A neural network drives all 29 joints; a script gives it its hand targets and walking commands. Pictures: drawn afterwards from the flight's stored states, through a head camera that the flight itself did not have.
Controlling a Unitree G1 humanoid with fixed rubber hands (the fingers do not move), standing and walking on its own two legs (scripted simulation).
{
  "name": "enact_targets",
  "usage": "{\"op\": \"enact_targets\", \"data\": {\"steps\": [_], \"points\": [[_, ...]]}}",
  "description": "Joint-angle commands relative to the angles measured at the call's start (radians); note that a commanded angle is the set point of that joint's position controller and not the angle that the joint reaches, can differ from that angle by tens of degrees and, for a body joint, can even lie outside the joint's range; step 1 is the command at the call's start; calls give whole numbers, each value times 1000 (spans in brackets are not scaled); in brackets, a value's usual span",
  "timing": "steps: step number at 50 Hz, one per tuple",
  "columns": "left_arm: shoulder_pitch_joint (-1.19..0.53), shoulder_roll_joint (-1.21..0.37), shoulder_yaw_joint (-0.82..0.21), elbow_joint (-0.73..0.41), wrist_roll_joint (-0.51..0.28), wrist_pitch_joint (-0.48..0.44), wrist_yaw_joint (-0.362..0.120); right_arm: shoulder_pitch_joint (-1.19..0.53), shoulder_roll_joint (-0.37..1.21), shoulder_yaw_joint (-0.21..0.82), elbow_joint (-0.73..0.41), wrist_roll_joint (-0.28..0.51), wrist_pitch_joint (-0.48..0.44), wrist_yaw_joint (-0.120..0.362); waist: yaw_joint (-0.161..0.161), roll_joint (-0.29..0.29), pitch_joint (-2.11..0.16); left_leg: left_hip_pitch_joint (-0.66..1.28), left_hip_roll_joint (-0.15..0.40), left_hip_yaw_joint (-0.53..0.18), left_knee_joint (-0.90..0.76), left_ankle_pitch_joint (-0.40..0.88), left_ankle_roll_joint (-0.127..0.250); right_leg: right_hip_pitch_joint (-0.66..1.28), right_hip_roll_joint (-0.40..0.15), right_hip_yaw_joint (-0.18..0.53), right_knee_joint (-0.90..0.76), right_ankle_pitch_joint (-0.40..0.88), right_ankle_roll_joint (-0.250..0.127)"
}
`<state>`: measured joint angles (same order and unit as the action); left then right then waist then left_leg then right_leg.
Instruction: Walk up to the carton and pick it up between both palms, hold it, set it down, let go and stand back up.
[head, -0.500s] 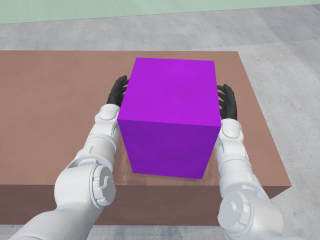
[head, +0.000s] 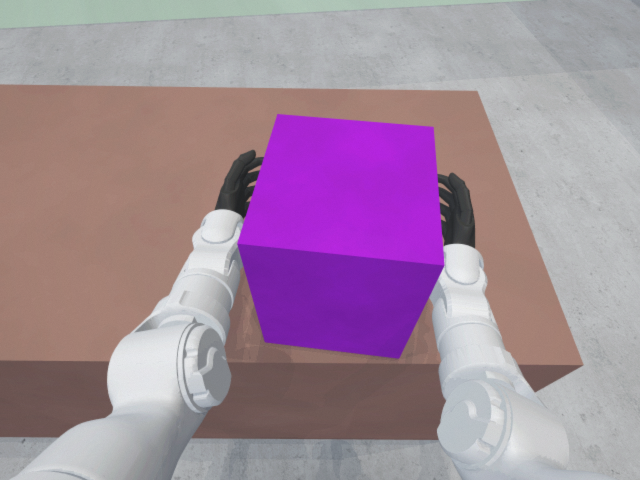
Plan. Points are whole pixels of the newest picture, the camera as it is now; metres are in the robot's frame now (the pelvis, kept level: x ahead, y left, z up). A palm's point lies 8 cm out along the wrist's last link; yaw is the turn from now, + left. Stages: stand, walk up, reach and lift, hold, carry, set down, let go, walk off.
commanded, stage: set down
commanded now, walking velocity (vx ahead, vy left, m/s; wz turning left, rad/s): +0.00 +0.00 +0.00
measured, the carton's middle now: (342, 243) +0.41 -0.01 +0.03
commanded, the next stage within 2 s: none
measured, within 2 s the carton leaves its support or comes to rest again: neither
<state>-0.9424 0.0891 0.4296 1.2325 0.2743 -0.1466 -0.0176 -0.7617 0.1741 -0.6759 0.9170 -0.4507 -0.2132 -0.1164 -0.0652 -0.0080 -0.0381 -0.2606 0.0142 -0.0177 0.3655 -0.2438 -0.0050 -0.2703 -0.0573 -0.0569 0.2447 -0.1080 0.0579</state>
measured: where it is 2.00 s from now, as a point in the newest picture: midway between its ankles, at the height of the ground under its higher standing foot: outside the picture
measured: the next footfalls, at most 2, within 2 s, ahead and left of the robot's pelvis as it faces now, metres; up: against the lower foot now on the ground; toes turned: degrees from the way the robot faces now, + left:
none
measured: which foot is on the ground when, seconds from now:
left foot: down 0.00-1.00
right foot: down 0.00-1.00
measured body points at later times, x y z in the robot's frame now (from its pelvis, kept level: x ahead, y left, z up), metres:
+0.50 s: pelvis -0.01 +0.00 +0.00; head +0.05 +0.01 +0.44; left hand +0.46 +0.13 +0.07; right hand +0.41 -0.16 +0.06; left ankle -0.05 +0.11 -0.75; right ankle +0.00 -0.16 -0.75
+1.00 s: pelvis -0.02 +0.00 -0.01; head +0.03 +0.01 +0.43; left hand +0.45 +0.14 +0.07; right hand +0.40 -0.20 +0.06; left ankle -0.05 +0.11 -0.75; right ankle +0.00 -0.16 -0.75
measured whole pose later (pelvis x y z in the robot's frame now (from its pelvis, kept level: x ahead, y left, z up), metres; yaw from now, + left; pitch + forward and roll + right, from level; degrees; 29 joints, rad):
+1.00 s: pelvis -0.02 +0.00 -0.01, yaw -2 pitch +15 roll -2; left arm -1.04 0.26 0.00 1.44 -0.18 -0.18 0.01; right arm -0.87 -0.10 -0.13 1.20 0.14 -0.18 -0.19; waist -0.08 0.02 -0.17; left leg -0.51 0.03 0.01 0.56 -0.30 0.00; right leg -0.53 -0.04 -0.02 0.41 -0.13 0.06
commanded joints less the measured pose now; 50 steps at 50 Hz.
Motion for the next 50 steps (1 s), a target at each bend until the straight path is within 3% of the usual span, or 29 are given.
{"op": "enact_targets", "data": {"steps": [1,4,7,9,10,12,15,16,17,20,22,24,25,26,27,30,31,33,34,35,36,40,41,44,45,46,47,49,50], "points": [[-628,-489,-166,-75,60,-69,-148,-619,466,293,19,-66,-66,159,-10,103,-655,-16,-17,127,-22,538,-91,489,60,-48,148,476,-24],[-616,-430,-128,-60,58,-81,-148,-616,452,311,-9,-63,-66,159,21,40,-625,-77,-20,141,-35,484,-67,533,48,-34,150,504,-12],[-611,-423,-166,-90,33,-93,-137,-616,379,268,-17,-71,-79,147,-24,66,-692,-52,-14,125,-25,516,-82,484,59,-43,160,491,-16],[-610,-280,-88,-77,60,-93,-128,-576,314,278,-3,-58,-49,139,17,33,-658,-83,-25,144,-44,458,-57,521,42,-19,160,512,-4],[-597,-346,-91,-68,74,-85,-139,-586,397,301,-18,-69,-47,141,27,15,-608,-100,-27,148,-52,458,-48,545,40,-20,159,516,2],[-582,-259,-90,-76,56,-90,-121,-561,264,231,19,-57,-56,125,2,71,-648,-122,-22,140,-50,424,-62,516,41,-24,171,478,-12],[-599,-284,-42,-103,81,-79,-115,-553,321,212,-15,-72,-31,116,8,46,-557,-117,-25,146,-71,367,-39,502,34,-14,139,414,-3],[-626,-280,-71,-123,59,-79,-109,-561,292,168,-19,-87,-39,109,-32,50,-602,-107,-22,133,-70,360,-45,496,46,-30,153,410,-10],[-620,-194,-31,-107,69,-76,-103,-567,222,182,-36,-62,-35,104,9,54,-618,-113,-28,150,-66,341,-43,496,38,-17,151,389,-6],[-613,-269,-43,-116,89,-80,-94,-565,313,194,-26,-78,-37,108,-2,66,-601,-18,-13,132,-37,455,-55,405,46,-39,138,381,-8],[-609,-160,-63,-124,65,-76,-68,-538,138,156,4,-54,-45,92,-16,97,-682,-20,-11,130,-15,486,-74,392,56,-37,152,391,-22],[-577,-47,-90,-121,11,-75,-35,-557,-2,192,-19,9,-61,65,4,121,-670,3,-6,119,14,560,-102,346,70,-35,167,387,-30],[-642,-112,-119,-98,2,-71,-43,-578,118,193,28,21,-46,55,-29,113,-623,-32,-14,114,1,475,-78,335,59,-30,147,359,-26],[-643,-89,-109,-91,-18,-74,-42,-595,101,226,-10,37,-43,53,-8,69,-667,-57,-18,122,-8,457,-69,388,55,-13,157,409,-19],[-630,-118,-138,-82,-17,-76,-41,-573,137,232,33,47,-39,51,-25,91,-620,-82,-18,110,-8,419,-64,366,54,-13,151,368,-27],[-644,139,-122,-27,-92,-99,-7,-568,-105,240,38,127,-43,20,-15,90,-721,-110,-20,110,23,422,-64,397,52,22,189,437,-25],[-661,94,-147,-23,-108,-97,-9,-594,-64,242,47,127,-38,10,-42,58,-709,-122,-22,100,17,391,-61,391,56,11,187,436,-19],[-668,146,-185,-16,-162,-115,10,-607,-116,269,42,174,-47,3,-29,89,-758,-147,-26,103,38,413,-74,394,63,20,211,436,-30],[-691,203,-212,-24,-195,-121,27,-620,-206,253,63,202,-53,-14,-60,109,-815,-114,-24,98,56,439,-84,365,72,18,220,470,-29],[-687,194,-229,12,-214,-114,31,-633,-202,270,70,218,-48,-21,-54,99,-757,-140,-27,97,66,432,-83,329,71,23,219,453,-27],[-652,274,-236,3,-254,-119,43,-565,-271,309,64,262,-57,-38,-58,79,-852,-131,-25,87,91,506,-84,393,81,36,247,584,-29],[-634,287,-353,44,-363,-95,52,-571,-301,404,133,393,-36,-80,-77,80,-796,-190,-31,75,131,495,-93,365,87,37,271,570,-22],[-563,305,-347,21,-371,-89,50,-539,-319,471,96,464,-45,-77,-33,96,-835,-153,-23,70,150,569,-97,380,92,44,284,626,-28],[-682,325,-416,121,-426,-75,47,-651,-391,477,152,521,-8,-73,-40,123,-725,-144,-13,60,144,496,-103,183,95,20,276,425,-37],[-649,307,-444,87,-455,-88,47,-642,-379,512,108,550,-18,-68,-39,113,-783,-123,-11,50,165,551,-104,194,95,20,287,474,-54],[-559,341,-409,34,-447,-92,38,-572,-362,580,52,581,-39,-79,9,76,-873,-108,-17,63,185,590,-95,275,91,33,299,568,-41],[-496,313,-433,-25,-446,-91,30,-496,-378,593,77,595,-47,-75,-21,104,-890,-40,-14,49,190,673,-106,260,101,29,296,623,-54],[-651,350,-441,30,-480,-97,23,-637,-408,550,74,606,-32,-68,-23,104,-853,-98,-22,49,180,507,-91,125,90,17,280,404,-46],[-629,366,-430,36,-493,-100,23,-627,-406,582,35,624,-18,-67,12,76,-813,-161,-24,59,172,456,-73,169,78,27,293,407,-52]]}}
